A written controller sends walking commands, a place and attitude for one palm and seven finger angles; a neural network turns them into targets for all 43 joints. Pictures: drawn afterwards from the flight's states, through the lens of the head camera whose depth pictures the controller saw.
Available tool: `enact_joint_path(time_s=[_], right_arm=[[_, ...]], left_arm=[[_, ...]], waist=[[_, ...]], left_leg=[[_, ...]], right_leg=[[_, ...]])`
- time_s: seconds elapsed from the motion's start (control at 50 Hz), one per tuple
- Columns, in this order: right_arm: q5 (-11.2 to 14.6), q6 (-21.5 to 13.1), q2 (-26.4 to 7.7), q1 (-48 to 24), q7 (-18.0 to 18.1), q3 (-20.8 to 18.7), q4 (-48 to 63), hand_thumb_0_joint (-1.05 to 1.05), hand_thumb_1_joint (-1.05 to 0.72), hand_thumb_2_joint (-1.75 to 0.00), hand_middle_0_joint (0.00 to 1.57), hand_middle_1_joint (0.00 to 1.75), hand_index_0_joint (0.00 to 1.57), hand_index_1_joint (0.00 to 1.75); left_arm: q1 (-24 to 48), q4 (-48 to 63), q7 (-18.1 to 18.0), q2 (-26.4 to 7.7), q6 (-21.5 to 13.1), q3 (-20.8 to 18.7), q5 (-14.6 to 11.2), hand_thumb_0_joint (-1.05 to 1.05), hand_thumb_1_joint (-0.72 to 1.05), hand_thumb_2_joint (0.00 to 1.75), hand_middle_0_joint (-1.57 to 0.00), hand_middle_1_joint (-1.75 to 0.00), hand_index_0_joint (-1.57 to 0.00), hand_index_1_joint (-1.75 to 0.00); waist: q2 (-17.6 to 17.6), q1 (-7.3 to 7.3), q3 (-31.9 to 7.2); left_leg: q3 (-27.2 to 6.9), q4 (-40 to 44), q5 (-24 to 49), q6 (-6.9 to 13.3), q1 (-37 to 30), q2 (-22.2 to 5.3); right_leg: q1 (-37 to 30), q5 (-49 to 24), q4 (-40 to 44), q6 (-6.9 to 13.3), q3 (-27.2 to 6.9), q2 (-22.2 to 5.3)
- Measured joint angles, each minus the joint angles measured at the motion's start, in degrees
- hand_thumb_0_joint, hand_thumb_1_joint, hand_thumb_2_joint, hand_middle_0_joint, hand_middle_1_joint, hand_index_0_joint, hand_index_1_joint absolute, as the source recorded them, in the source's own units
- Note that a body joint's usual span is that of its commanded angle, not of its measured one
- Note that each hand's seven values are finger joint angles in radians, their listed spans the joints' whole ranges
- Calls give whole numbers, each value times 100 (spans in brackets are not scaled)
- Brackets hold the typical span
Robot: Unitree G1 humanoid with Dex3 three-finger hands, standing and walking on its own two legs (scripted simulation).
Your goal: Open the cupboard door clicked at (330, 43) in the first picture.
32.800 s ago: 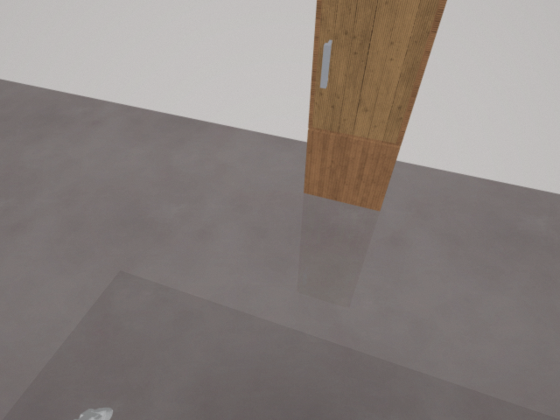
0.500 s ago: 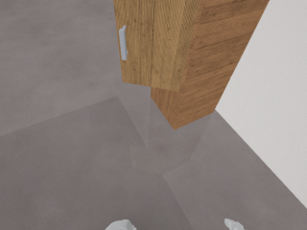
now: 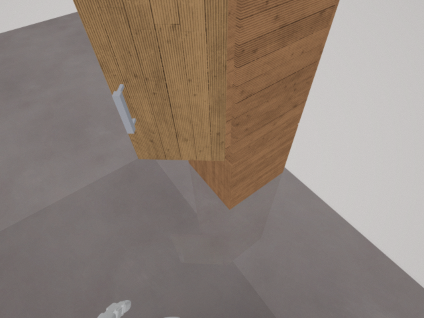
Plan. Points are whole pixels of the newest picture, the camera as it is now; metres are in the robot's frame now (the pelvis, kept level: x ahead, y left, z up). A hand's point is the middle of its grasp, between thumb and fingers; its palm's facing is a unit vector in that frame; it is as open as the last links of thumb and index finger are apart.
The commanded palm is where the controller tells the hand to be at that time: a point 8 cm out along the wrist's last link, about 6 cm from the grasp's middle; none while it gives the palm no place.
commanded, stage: take the last steps up to it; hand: left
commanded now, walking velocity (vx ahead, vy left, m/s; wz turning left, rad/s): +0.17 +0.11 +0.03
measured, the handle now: (126, 109) +0.69 +0.29 -0.06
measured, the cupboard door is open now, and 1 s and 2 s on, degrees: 51 51 51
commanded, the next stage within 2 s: come to a stop and stand still in 0.06 s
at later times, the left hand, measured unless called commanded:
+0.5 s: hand out of the picture +0.11 +0.24 -0.18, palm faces +0.04 -0.98 -0.21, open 7.3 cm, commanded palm none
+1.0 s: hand out of the picture +0.14 +0.17 -0.17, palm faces +0.02 -0.98 -0.18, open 7.2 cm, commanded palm none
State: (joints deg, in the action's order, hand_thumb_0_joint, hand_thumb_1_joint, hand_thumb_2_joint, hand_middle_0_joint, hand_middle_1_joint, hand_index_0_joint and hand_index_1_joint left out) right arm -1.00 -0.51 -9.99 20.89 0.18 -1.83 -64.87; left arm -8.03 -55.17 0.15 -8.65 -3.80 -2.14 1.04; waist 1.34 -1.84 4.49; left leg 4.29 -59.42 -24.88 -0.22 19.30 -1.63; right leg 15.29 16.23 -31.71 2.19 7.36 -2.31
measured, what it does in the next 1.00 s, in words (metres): steps on the spot: left foot, then right foot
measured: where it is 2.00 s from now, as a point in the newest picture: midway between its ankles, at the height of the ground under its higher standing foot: outside the picture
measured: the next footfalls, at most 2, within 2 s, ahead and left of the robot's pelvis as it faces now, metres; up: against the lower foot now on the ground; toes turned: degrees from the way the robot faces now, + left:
left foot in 0.26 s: +0.21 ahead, +0.17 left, +0.00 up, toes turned +6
right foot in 0.66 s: +0.10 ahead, -0.12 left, +0.00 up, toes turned -4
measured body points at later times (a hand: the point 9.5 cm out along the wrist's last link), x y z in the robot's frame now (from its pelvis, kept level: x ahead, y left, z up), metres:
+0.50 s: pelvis +0.09 +0.05 +0.00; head +0.14 +0.07 +0.44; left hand +0.11 +0.29 -0.17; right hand +0.22 -0.18 -0.14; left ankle +0.17 +0.16 -0.73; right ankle +0.04 -0.08 -0.67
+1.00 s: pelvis +0.09 -0.01 +0.00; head +0.11 +0.00 +0.45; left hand +0.14 +0.22 -0.16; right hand +0.07 -0.24 -0.15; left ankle +0.07 +0.11 -0.73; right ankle +0.06 -0.11 -0.73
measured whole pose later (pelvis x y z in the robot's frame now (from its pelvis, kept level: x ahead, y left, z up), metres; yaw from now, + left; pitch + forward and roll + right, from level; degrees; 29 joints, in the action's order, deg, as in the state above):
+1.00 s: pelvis +0.09 -0.01 +0.00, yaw -1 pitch +0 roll +0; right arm -0.8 0.7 -8.8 16.4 2.1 -0.8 -64.7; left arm -11.1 -61.4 -1.3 -10.3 0.5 -1.3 0.1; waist -1.2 -0.2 2.2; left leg 1.4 -28.3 -16.7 -0.8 11.8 -1.9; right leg 10.5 16.9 -27.3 1.1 3.9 0.2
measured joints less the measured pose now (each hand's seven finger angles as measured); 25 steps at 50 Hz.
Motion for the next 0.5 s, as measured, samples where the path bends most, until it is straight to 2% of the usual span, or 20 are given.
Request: enact_joint_path(time_s=[0.04,0.1,0.16,0.22,0.26,0.32,0.38,0.44,0.5], right_arm=[[2,11,7,-164,-5,-23,85,1,-91,-90,20,30,20,30],[5,3,33,-405,-32,-46,242,1,-91,-90,20,30,20,30],[10,-5,23,-681,-79,-59,377,0,-91,-90,20,30,20,30],[8,-42,-16,-942,-91,-46,490,0,-91,-90,20,30,20,30],[-3,-124,-71,-1064,-71,-1,576,0,-91,-90,20,30,20,30],[4,-152,45,-1320,54,77,612,0,-91,-90,20,30,20,30],[10,-64,128,-1580,177,138,729,0,-91,-90,20,30,20,30],[-1,40,147,-1740,239,120,860,0,-91,-90,20,30,20,30],[-11,105,117,-1781,257,82,897,0,-90,-90,20,30,20,30]], left_arm=[[-214,-105,-77,35,-36,-70,-45,0,93,90,-20,-30,-20,-30],[-457,-279,-100,-96,-54,-123,-16,-1,96,90,-21,-30,-20,-30],[-688,-498,-65,-162,-24,-95,19,-1,95,90,-21,-30,-20,-30],[-917,-697,-63,-174,58,-66,32,0,94,90,-20,-30,-20,-30],[-1101,-793,-101,-149,148,-21,18,0,93,90,-20,-30,-20,-30],[-1122,-908,-197,-229,354,39,-42,0,93,90,-20,-30,-20,-30],[-949,-865,-213,-238,563,40,-60,1,92,90,-20,-30,-20,-30],[-753,-627,-168,-252,687,-35,-46,1,92,90,-20,-30,-20,-30],[-561,-365,-115,-318,749,-128,-22,1,92,90,-20,-30,-20,-30]], waist=[[-21,20,-43],[-87,89,-120],[-143,208,-149],[-191,336,-151],[-141,407,-177],[-398,450,-139],[-423,459,-28],[-327,430,73],[-268,418,107]], left_leg=[[-96,-4,307,-97,404,-136],[-123,615,706,-201,755,-295],[-68,1426,950,-222,804,-323],[-4,2233,1246,-191,587,-233],[-5,2836,2021,-105,256,-225],[141,2548,1316,122,203,-89],[208,2589,1254,144,169,-104],[217,2727,1368,192,181,-195],[253,2861,1489,148,202,-296]], right_leg=[[-275,-98,402,3,19,41],[-612,-154,832,-29,62,32],[-871,-64,989,-131,62,-24],[-1047,186,858,-279,40,-107],[-1041,492,490,-392,-3,-100],[-765,1187,-354,-401,-255,-222],[-159,1739,-1579,-384,-496,-44],[457,1715,-2537,-365,-567,135],[884,1457,-2970,-383,-619,193]])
